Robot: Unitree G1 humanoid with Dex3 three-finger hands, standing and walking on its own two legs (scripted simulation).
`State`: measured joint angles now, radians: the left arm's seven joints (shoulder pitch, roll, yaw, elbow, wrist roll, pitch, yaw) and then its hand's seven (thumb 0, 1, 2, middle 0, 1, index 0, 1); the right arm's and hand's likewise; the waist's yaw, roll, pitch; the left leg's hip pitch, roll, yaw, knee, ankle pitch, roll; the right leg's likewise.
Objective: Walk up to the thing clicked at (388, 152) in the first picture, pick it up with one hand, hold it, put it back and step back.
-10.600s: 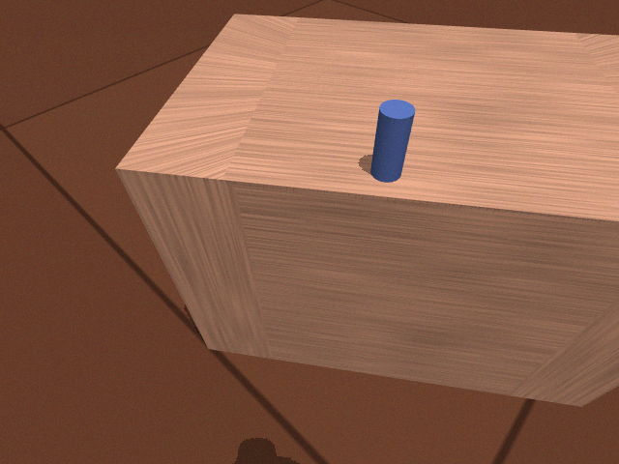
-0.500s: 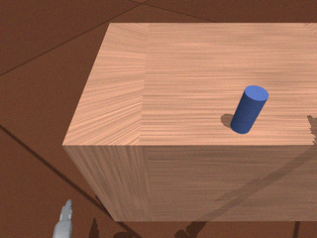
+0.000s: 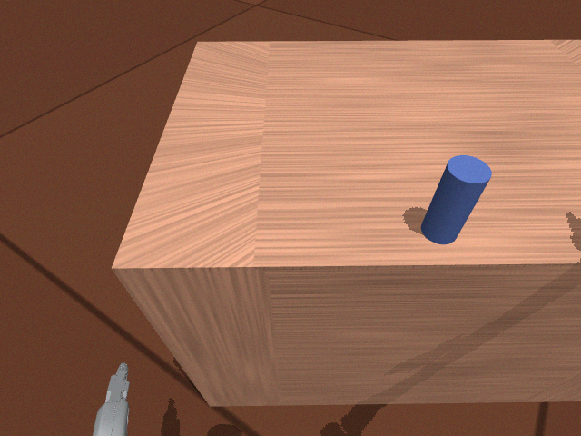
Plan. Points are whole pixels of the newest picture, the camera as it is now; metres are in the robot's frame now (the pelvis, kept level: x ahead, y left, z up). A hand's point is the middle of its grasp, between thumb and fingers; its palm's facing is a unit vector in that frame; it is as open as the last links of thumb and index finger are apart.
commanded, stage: approach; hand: right
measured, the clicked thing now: (452, 202) +0.41 -0.21 +0.10
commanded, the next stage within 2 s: close in in 0.44 s
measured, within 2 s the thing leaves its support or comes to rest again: neither
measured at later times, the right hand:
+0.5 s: hand (557, 225) +0.35 -0.32 +0.12, palm faces +0.12 +0.99 +0.04, open 17.7 cm
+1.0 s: hand (466, 212) +0.41 -0.24 +0.08, palm faces +0.15 +0.99 +0.03, open 17.7 cm
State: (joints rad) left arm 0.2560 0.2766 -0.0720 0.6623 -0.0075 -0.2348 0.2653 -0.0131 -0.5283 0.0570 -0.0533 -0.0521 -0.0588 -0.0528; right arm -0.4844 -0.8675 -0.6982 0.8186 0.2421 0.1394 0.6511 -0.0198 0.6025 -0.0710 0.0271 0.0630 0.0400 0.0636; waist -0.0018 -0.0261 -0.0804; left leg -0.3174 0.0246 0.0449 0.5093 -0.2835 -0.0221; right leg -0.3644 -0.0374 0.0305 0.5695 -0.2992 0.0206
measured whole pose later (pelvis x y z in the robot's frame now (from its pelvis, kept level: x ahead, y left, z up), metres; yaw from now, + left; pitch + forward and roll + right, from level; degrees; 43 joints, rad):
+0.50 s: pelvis -0.01 +0.00 -0.01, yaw +1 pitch +7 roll +1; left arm 0.26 0.25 -0.06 0.63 0.02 -0.26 0.22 -0.01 -0.52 0.04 -0.06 -0.06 -0.07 -0.06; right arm -0.47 -0.63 -0.55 0.83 0.24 -0.03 0.53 -0.02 0.60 -0.06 0.02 0.05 0.04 0.05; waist 0.03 0.00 -0.07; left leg -0.40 0.02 0.03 0.58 -0.30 -0.02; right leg -0.43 -0.04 0.02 0.62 -0.31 0.02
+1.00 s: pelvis -0.01 +0.00 -0.02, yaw +2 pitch +10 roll +1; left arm 0.31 0.22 0.00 0.45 0.00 -0.15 0.10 -0.01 -0.53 0.05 -0.07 -0.06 -0.08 -0.06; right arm -0.54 -0.41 -0.42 0.83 0.18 -0.20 0.22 -0.02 0.58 -0.06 0.02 0.05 0.03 0.05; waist 0.06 -0.01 -0.12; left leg -0.55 0.01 0.01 0.73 -0.36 -0.03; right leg -0.57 -0.05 0.00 0.78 -0.38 0.02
